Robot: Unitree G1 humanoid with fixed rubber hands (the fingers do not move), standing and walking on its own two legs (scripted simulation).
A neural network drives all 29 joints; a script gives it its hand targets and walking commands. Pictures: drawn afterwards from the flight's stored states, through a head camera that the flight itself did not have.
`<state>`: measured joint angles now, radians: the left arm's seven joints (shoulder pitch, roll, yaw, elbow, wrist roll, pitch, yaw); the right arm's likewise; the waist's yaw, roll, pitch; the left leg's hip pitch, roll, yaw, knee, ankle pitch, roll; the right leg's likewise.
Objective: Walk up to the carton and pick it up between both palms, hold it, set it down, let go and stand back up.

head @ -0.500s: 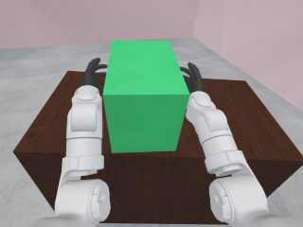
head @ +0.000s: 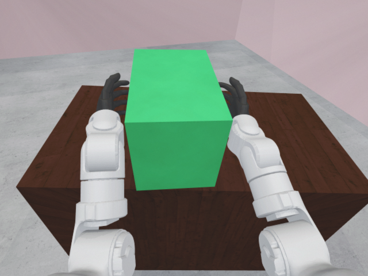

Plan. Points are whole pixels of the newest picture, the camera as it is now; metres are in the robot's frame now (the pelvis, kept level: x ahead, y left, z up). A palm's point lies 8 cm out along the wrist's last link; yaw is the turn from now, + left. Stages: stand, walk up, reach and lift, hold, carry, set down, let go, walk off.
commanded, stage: hold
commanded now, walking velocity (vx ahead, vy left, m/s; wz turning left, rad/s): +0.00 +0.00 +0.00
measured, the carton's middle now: (173, 115) +0.40 +0.00 +0.18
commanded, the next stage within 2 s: none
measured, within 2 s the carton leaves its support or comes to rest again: neither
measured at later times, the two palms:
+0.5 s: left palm (106, 112) +0.36 +0.13 +0.22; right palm (238, 116) +0.35 -0.13 +0.21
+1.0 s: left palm (108, 113) +0.36 +0.13 +0.22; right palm (237, 116) +0.36 -0.13 +0.21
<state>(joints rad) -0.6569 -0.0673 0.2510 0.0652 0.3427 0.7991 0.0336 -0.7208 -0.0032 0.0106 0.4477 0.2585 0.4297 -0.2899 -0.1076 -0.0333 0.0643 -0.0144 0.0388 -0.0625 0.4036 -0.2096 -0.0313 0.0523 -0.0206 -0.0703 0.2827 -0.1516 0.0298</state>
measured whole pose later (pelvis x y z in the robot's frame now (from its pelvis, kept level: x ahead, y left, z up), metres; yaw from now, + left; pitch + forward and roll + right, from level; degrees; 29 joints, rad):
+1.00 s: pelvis +0.00 +0.00 +0.00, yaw +0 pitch -10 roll -2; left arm -0.66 -0.06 0.24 0.09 0.33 0.79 0.03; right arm -0.72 -0.01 0.02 0.45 0.27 0.43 -0.30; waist -0.10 -0.03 0.05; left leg -0.03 0.04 -0.06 0.40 -0.21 -0.03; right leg 0.04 -0.02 -0.07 0.28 -0.15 0.03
